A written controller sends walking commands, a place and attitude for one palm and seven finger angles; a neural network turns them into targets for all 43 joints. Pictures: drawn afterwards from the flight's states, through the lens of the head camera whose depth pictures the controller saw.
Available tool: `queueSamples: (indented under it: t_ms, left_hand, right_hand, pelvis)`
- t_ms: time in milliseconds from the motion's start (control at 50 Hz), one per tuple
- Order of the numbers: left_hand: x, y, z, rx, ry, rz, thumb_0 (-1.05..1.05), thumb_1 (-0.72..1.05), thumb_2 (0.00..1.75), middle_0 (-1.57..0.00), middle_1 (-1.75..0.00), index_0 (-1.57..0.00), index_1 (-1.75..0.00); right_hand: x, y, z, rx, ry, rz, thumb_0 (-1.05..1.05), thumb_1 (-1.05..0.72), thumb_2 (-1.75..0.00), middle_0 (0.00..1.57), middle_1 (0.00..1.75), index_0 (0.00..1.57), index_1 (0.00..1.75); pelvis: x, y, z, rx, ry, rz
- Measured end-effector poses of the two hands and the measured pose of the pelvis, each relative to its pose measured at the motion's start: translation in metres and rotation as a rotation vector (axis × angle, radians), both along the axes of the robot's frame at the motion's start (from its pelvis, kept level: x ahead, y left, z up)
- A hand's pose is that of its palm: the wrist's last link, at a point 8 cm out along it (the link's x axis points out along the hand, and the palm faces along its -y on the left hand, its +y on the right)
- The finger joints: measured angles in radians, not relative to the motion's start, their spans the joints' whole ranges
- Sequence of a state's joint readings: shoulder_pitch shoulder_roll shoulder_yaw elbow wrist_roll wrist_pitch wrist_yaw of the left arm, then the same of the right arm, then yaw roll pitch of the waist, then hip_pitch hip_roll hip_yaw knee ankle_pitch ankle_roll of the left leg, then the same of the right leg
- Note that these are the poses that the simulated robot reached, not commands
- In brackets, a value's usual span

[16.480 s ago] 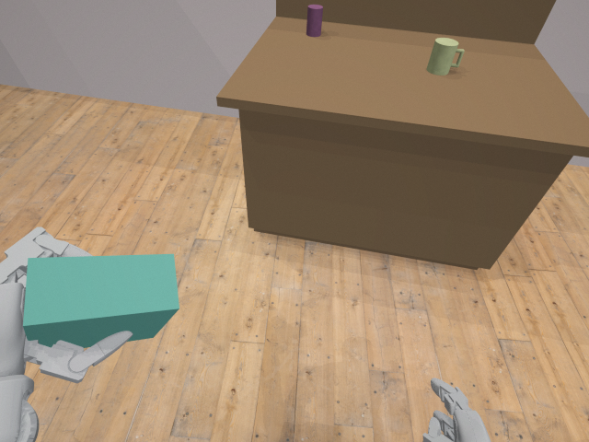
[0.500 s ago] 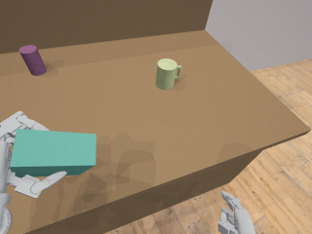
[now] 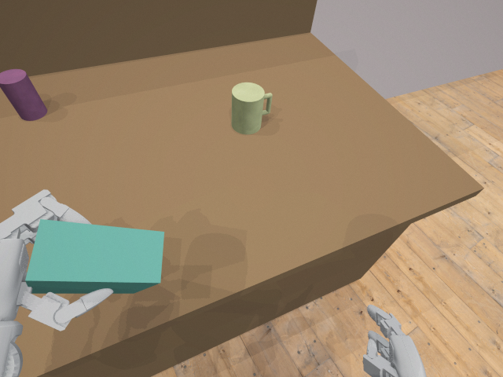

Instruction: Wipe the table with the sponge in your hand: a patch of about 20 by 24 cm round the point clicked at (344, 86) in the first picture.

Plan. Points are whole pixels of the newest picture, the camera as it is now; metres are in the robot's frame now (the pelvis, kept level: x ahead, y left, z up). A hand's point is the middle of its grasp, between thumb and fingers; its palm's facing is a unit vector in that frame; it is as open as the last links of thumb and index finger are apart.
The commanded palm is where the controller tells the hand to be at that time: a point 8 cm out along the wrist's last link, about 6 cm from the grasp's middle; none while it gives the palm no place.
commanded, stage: come to a stop and stand still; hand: left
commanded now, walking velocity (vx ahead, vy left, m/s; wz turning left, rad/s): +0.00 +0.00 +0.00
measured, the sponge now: (114, 264) +0.23 +0.19 +0.11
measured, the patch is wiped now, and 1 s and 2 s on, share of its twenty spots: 0.00 0.00 0.00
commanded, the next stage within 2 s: look again from close up in 1.02 s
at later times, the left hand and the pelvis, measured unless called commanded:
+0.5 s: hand (30, 264) +0.21 +0.27 +0.14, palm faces +0.35 -0.85 -0.40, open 10.1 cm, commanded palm +0.15 +0.30 +0.18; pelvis +0.00 +0.01 +0.00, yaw +2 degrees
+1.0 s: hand (23, 256) +0.21 +0.27 +0.15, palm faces +0.38 -0.84 -0.38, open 10.1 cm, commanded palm +0.15 +0.30 +0.18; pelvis +0.00 +0.01 +0.00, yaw +2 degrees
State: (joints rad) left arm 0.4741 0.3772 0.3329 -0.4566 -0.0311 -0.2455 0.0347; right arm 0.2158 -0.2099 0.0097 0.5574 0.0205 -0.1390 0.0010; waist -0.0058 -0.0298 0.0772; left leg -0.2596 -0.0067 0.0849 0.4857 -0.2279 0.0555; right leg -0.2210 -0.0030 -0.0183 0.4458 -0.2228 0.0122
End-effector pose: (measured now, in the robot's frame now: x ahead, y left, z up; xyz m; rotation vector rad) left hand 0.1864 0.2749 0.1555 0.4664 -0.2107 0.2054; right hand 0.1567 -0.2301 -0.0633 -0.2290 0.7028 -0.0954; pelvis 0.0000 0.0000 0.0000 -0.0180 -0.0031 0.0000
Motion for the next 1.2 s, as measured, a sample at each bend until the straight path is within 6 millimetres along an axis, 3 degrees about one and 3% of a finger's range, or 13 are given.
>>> queueSamples:
  t_ms: [100, 160, 200, 260, 320, 420, 500, 620, 880, 1200]
  left_hand:
    - [-0.004, 0.013, -0.005, 0.013, 0.012, 0.042, -0.02, -0.5, 1.02, -0.73, -1.33, -0.75, -1.33]
    - [-0.006, 0.024, 0.008, 0.027, -0.048, 0.088, -0.02, -0.5, 1.02, -0.74, -1.33, -0.75, -1.33]
    - [-0.001, 0.037, 0.031, 0.155, -0.138, 0.092, -0.02, -0.5, 1.02, -0.74, -1.33, -0.76, -1.33]
    - [0.005, 0.056, 0.047, 0.109, -0.242, 0.161, -0.02, -0.5, 1.02, -0.74, -1.33, -0.75, -1.33]
    - [0.004, 0.048, 0.041, 0.035, -0.222, 0.165, -0.02, -0.5, 1.02, -0.73, -1.34, -0.75, -1.34]
    - [-0.006, 0.024, 0.013, -0.015, -0.081, 0.076, -0.01, -0.5, 1.02, -0.73, -1.34, -0.75, -1.34]
    - [-0.015, 0.031, 0.002, -0.011, -0.039, 0.101, -0.01, -0.5, 1.02, -0.73, -1.34, -0.75, -1.33]
    - [-0.021, 0.045, 0.012, -0.023, -0.115, 0.188, -0.02, -0.5, 1.02, -0.73, -1.34, -0.75, -1.33]
    - [-0.009, 0.034, 0.006, -0.046, -0.087, 0.125, -0.01, -0.5, 1.02, -0.73, -1.34, -0.75, -1.34]
    - [-0.014, 0.036, 0.013, -0.019, -0.083, 0.14, -0.01, -0.5, 1.02, -0.73, -1.34, -0.75, -1.34]
  right_hand:
    - [0.003, 0.002, 0.001, -0.032, 0.024, 0.017, 0.01, -0.91, -0.9, 0.2, 0.3, 0.2, 0.3]
    - [0.009, 0.009, 0.001, -0.032, 0.017, 0.045, 0.01, -0.91, -0.9, 0.2, 0.3, 0.2, 0.3]
    - [0.012, 0.015, 0.0, -0.054, 0.02, 0.106, 0.01, -0.91, -0.9, 0.2, 0.3, 0.2, 0.3]
    - [0.018, 0.024, 0.0, -0.019, 0.0, 0.128, 0.01, -0.91, -0.9, 0.2, 0.3, 0.2, 0.3]
    - [0.022, 0.03, 0.003, 0.025, -0.062, 0.104, 0.01, -0.91, -0.9, 0.2, 0.3, 0.2, 0.3]
    - [0.022, 0.036, 0.004, 0.047, -0.086, 0.058, 0.01, -0.91, -0.9, 0.2, 0.3, 0.2, 0.3]
    - [0.019, 0.037, 0.003, 0.02, -0.05, 0.062, 0.01, -0.91, -0.9, 0.2, 0.3, 0.2, 0.3]
    - [0.019, 0.035, 0.002, -0.015, -0.02, 0.094, 0.01, -0.9, -0.9, 0.2, 0.3, 0.2, 0.3]
    - [0.028, 0.031, 0.013, -0.024, -0.059, 0.062, 0.01, -0.91, -0.9, 0.2, 0.3, 0.2, 0.3]
    - [0.021, 0.033, 0.004, -0.017, -0.007, 0.065, 0.01, -0.91, -0.9, 0.2, 0.3, 0.2, 0.3]
  pelvis:
    - [0.0, -0.003, 0.0, -0.006, -0.001, 0.017]
    - [0.0, -0.002, 0.0, -0.01, -0.003, 0.021]
    - [-0.002, -0.003, -0.001, -0.015, 0.008, 0.025]
    - [-0.003, 0.002, 0.0, -0.009, 0.008, 0.014]
    - [-0.001, 0.01, -0.001, -0.002, 0.003, 0.006]
    - [0.001, 0.015, -0.001, 0.002, -0.004, 0.011]
    - [0.0, 0.013, -0.001, -0.001, -0.007, 0.028]
    - [0.0, 0.011, 0.001, -0.008, -0.011, 0.04]
    - [0.002, 0.013, 0.002, -0.012, -0.006, 0.03]
    - [0.003, 0.014, 0.003, -0.011, -0.005, 0.036]
